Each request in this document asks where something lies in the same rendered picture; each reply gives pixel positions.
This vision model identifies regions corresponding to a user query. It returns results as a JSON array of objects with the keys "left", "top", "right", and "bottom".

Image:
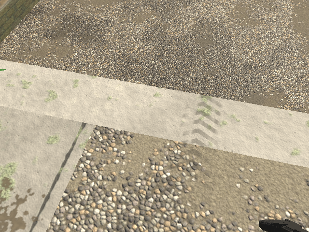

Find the right robot hand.
[{"left": 259, "top": 218, "right": 309, "bottom": 232}]

